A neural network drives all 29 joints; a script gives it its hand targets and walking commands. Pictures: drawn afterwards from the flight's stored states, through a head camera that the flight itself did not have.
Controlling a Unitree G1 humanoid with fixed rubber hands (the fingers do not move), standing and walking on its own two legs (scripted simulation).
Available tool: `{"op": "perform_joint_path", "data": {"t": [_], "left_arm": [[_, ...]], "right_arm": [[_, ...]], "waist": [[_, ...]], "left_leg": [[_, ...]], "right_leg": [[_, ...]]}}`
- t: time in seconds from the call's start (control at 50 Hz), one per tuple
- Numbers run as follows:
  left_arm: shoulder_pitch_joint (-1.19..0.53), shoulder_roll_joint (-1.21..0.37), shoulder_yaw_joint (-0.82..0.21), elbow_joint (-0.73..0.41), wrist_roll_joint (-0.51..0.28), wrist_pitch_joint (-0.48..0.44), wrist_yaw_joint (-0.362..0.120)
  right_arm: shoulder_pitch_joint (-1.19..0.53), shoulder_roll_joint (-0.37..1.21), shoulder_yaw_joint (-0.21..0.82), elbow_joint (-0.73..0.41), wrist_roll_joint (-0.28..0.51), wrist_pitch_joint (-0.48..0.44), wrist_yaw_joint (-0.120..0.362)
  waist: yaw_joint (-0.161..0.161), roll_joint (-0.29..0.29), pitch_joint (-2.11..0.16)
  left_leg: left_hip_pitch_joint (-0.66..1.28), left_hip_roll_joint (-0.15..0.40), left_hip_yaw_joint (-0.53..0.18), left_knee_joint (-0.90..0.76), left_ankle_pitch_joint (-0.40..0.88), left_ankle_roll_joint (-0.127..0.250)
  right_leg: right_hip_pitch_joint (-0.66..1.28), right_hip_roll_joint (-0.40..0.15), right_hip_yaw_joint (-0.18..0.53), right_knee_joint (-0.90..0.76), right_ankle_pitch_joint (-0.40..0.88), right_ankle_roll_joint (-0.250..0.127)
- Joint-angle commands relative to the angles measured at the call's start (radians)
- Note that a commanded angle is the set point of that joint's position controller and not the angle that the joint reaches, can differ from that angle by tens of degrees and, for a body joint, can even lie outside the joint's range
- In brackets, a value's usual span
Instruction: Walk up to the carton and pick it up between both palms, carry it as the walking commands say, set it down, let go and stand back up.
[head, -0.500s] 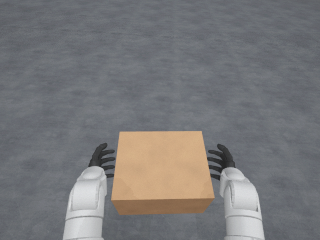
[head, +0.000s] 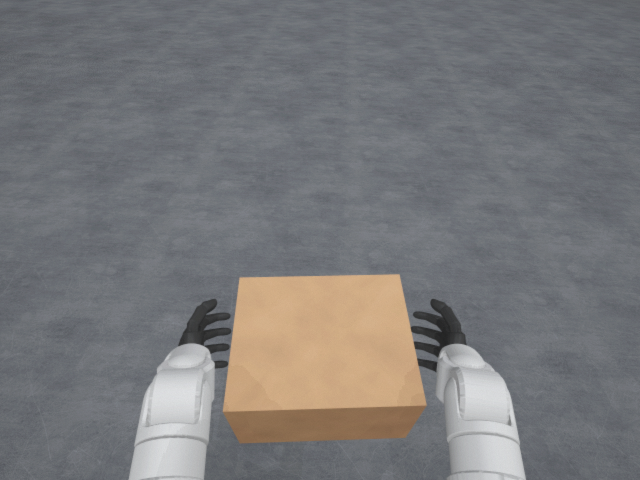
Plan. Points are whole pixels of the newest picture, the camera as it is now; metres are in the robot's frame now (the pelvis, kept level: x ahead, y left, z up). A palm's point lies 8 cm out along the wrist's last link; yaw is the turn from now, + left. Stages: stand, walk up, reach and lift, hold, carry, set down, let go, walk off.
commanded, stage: carry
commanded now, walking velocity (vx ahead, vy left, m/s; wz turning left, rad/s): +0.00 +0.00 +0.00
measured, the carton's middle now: (321, 356) +0.32 -0.01 -0.05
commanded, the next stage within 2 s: hold in 1.40 s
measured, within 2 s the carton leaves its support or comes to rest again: neither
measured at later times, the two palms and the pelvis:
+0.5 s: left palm (188, 345) +0.28 +0.16 +0.06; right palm (454, 341) +0.28 -0.17 +0.06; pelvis -0.01 +0.00 +0.00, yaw +0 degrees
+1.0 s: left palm (194, 346) +0.28 +0.16 +0.04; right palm (450, 347) +0.28 -0.17 +0.04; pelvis +0.01 +0.00 +0.00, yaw +0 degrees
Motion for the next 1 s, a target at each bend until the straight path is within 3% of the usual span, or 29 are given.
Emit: {"op": "perform_joint_path", "data": {"t": [0.0, 0.06, 0.1, 0.12, 0.16, 0.18, 0.2, 0.24, 0.32, 0.34, 0.38, 0.4, 0.42, 0.44, 0.46, 0.5, 0.54, 0.58, 0.62, 0.66, 0.72, 0.74, 0.76, 0.78, 0.84, 0.86, 0.9, 0.92, 0.98], "left_arm": [[-0.558, -0.865, -0.603, -0.192, -0.362, -0.066, -0.263], [-0.526, -0.829, -0.646, -0.332, -0.404, -0.025, -0.241], [-0.485, -0.794, -0.619, -0.315, -0.393, 0.015, -0.228], [-0.459, -0.773, -0.6, -0.277, -0.366, 0.028, -0.226], [-0.397, -0.747, -0.516, -0.08, -0.27, 0.026, -0.231], [-0.369, -0.751, -0.496, -0.006, -0.231, 0.016, -0.237], [-0.357, -0.735, -0.477, 0.024, -0.212, -0.001, -0.238], [-0.412, -0.787, -0.496, 0.038, -0.221, -0.042, -0.258], [-0.614, -0.872, -0.593, -0.143, -0.349, -0.094, -0.274], [-0.593, -0.869, -0.595, -0.139, -0.339, -0.09, -0.272], [-0.613, -0.866, -0.687, -0.409, -0.464, -0.047, -0.251], [-0.584, -0.841, -0.671, -0.386, -0.445, -0.023, -0.246], [-0.554, -0.823, -0.678, -0.445, -0.469, 0.008, -0.233], [-0.502, -0.779, -0.631, -0.376, -0.415, 0.037, -0.22], [-0.462, -0.75, -0.596, -0.276, -0.36, 0.043, -0.219], [-0.386, -0.709, -0.546, -0.161, -0.285, 0.049, -0.215], [-0.347, -0.723, -0.499, 0.001, -0.214, 0.015, -0.225], [-0.409, -0.763, -0.519, -0.016, -0.231, -0.03, -0.24], [-0.478, -0.816, -0.544, -0.051, -0.265, -0.073, -0.257], [-0.56, -0.85, -0.58, -0.13, -0.323, -0.088, -0.264], [-0.608, -0.859, -0.67, -0.371, -0.426, -0.051, -0.241], [-0.568, -0.845, -0.639, -0.295, -0.395, -0.039, -0.244], [-0.508, -0.823, -0.64, -0.319, -0.402, -0.016, -0.237], [-0.487, -0.807, -0.625, -0.295, -0.385, 0.0, -0.231], [-0.379, -0.758, -0.586, -0.204, -0.33, 0.025, -0.223], [-0.375, -0.755, -0.555, -0.12, -0.287, 0.016, -0.227], [-0.419, -0.749, -0.564, -0.158, -0.295, 0.002, -0.228], [-0.418, -0.761, -0.542, -0.08, -0.261, -0.017, -0.236], [-0.438, -0.797, -0.556, -0.08, -0.275, -0.055, -0.252]], "right_arm": [[-0.566, 0.87, 0.691, -0.229, 0.308, -0.051, 0.261], [-0.451, 0.843, 0.686, -0.274, 0.331, 0.002, 0.243], [-0.414, 0.803, 0.661, -0.255, 0.32, 0.04, 0.232], [-0.407, 0.778, 0.633, -0.214, 0.3, 0.051, 0.231], [-0.351, 0.76, 0.573, -0.037, 0.208, 0.045, 0.238], [-0.337, 0.749, 0.537, 0.029, 0.172, 0.032, 0.246], [-0.328, 0.759, 0.545, 0.069, 0.171, 0.015, 0.252], [-0.441, 0.789, 0.582, 0.015, 0.188, -0.035, 0.266], [-0.585, 0.87, 0.675, -0.167, 0.278, -0.078, 0.27], [-0.551, 0.879, 0.658, -0.129, 0.265, -0.07, 0.268], [-0.572, 0.866, 0.738, -0.397, 0.389, -0.026, 0.244], [-0.478, 0.848, 0.7, -0.321, 0.348, 0.006, 0.236], [-0.458, 0.828, 0.702, -0.377, 0.375, 0.036, 0.226], [-0.394, 0.79, 0.637, -0.28, 0.326, 0.063, 0.223], [-0.333, 0.766, 0.591, -0.154, 0.265, 0.068, 0.223], [-0.288, 0.717, 0.541, -0.051, 0.206, 0.069, 0.229], [-0.327, 0.721, 0.535, 0.035, 0.165, 0.027, 0.242], [-0.386, 0.765, 0.566, 0.021, 0.188, -0.019, 0.257], [-0.493, 0.819, 0.61, -0.065, 0.222, -0.064, 0.269], [-0.572, 0.866, 0.667, -0.148, 0.273, -0.077, 0.264], [-0.523, 0.871, 0.697, -0.31, 0.347, -0.026, 0.247], [-0.424, 0.86, 0.649, -0.195, 0.291, -0.008, 0.245], [-0.478, 0.828, 0.681, -0.294, 0.333, 0.004, 0.237], [-0.407, 0.806, 0.646, -0.245, 0.299, 0.023, 0.233], [-0.323, 0.758, 0.604, -0.147, 0.26, 0.042, 0.229], [-0.331, 0.746, 0.587, -0.09, 0.221, 0.028, 0.235], [-0.365, 0.767, 0.6, -0.093, 0.244, 0.014, 0.243], [-0.358, 0.768, 0.572, -0.021, 0.203, -0.002, 0.253], [-0.447, 0.826, 0.634, -0.074, 0.239, -0.046, 0.26]], "waist": [[0.014, 0.014, -0.204], [0.013, 0.043, -0.239], [0.014, 0.025, -0.259], [0.013, 0.065, -0.252], [0.01, 0.01, -0.247], [0.01, 0.054, -0.242], [0.013, 0.035, -0.221], [0.017, 0.04, -0.194], [0.013, 0.023, -0.185], [0.013, 0.028, -0.175], [0.016, 0.04, -0.219], [0.012, 0.023, -0.207], [0.016, 0.035, -0.241], [0.013, 0.074, -0.248], [0.009, 0.054, -0.253], [0.01, 0.08, -0.257], [0.012, 0.034, -0.256], [0.013, 0.074, -0.237], [0.012, 0.041, -0.215], [0.014, 0.018, -0.191], [0.014, 0.084, -0.202], [0.009, 0.057, -0.221], [0.014, 0.04, -0.255], [0.011, 0.027, -0.244], [0.016, 0.068, -0.233], [0.014, 0.041, -0.246], [0.016, 0.071, -0.258], [0.017, 0.07, -0.214], [0.016, 0.003, -0.198]], "left_leg": [[0.055, 0.112, -0.086, -0.081, 0.064, 0.015], [0.065, 0.11, -0.098, -0.095, 0.061, 0.024], [0.086, 0.115, -0.103, -0.084, 0.105, 0.033], [0.085, 0.118, -0.103, -0.082, 0.151, 0.031], [0.073, 0.107, -0.093, -0.055, 0.155, 0.024], [0.076, 0.11, -0.092, -0.065, 0.167, 0.016], [0.075, 0.111, -0.087, -0.054, 0.177, 0.013], [0.055, 0.105, -0.085, -0.048, 0.166, 0.006], [0.045, 0.118, -0.085, -0.075, 0.074, 0.008], [0.045, 0.114, -0.094, -0.081, 0.045, 0.013], [0.05, 0.115, -0.109, -0.114, 0.02, 0.027], [0.063, 0.128, -0.114, -0.113, 0.032, 0.035], [0.071, 0.134, -0.13, -0.121, 0.038, 0.045], [0.079, 0.126, -0.121, -0.112, 0.072, 0.04], [0.084, 0.129, -0.136, -0.12, 0.072, 0.048], [0.078, 0.124, -0.099, -0.082, 0.185, 0.032], [0.11, 0.127, -0.095, -0.058, 0.266, 0.025], [0.097, 0.127, -0.084, -0.044, 0.32, 0.013], [0.097, 0.129, -0.078, -0.036, 0.271, 0.006], [0.062, 0.131, -0.09, -0.071, 0.164, 0.011], [0.082, 0.136, -0.099, -0.092, 0.149, 0.02], [0.069, 0.141, -0.126, -0.114, 0.101, 0.033], [0.079, 0.13, -0.111, -0.101, 0.101, 0.036], [0.082, 0.129, -0.115, -0.101, 0.109, 0.035], [0.092, 0.125, -0.11, -0.102, 0.162, 0.035], [0.089, 0.126, -0.106, -0.084, 0.186, 0.033], [0.097, 0.119, -0.09, -0.07, 0.194, 0.024], [0.094, 0.119, -0.087, -0.074, 0.225, 0.015], [0.067, 0.122, -0.089, -0.055, 0.189, 0.015]], "right_leg": [[0.091, -0.172, 0.151, -0.111, 0.146, 0.011], [0.107, -0.172, 0.152, -0.102, 0.14, -0.001], [0.102, -0.165, 0.145, -0.091, 0.167, -0.004], [0.105, -0.164, 0.143, -0.081, 0.215, -0.003], [0.12, -0.178, 0.15, -0.096, 0.299, -0.005], [0.114, -0.181, 0.145, -0.079, 0.315, -0.004], [0.11, -0.184, 0.144, -0.083, 0.347, 0.0], [0.104, -0.193, 0.155, -0.084, 0.376, 0.017], [0.073, -0.178, 0.154, -0.122, 0.176, 0.02], [0.067, -0.179, 0.162, -0.132, 0.123, 0.02], [0.077, -0.165, 0.155, -0.119, 0.029, 0.008], [0.056, -0.159, 0.153, -0.128, 0.022, 0.003], [0.091, -0.16, 0.152, -0.111, 0.043, -0.001], [0.098, -0.164, 0.147, -0.108, 0.085, -0.003], [0.08, -0.159, 0.151, -0.106, 0.074, -0.008], [0.112, -0.159, 0.135, -0.088, 0.21, -0.004], [0.1, -0.166, 0.123, -0.058, 0.312, -0.005], [0.094, -0.175, 0.123, -0.049, 0.382, 0.001], [0.072, -0.179, 0.125, -0.058, 0.389, 0.011], [0.074, -0.173, 0.14, -0.086, 0.258, 0.011], [0.067, -0.164, 0.138, -0.091, 0.163, 0.005], [0.085, -0.158, 0.139, -0.095, 0.099, -0.003], [0.104, -0.157, 0.136, -0.086, 0.131, 0.002], [0.095, -0.161, 0.139, -0.093, 0.145, -0.002], [0.083, -0.162, 0.145, -0.084, 0.193, -0.008], [0.092, -0.16, 0.139, -0.088, 0.217, -0.007], [0.103, -0.169, 0.13, -0.074, 0.262, -0.006], [0.064, -0.173, 0.133, -0.072, 0.283, 0.001], [0.094, -0.168, 0.13, -0.082, 0.304, 0.002]]}}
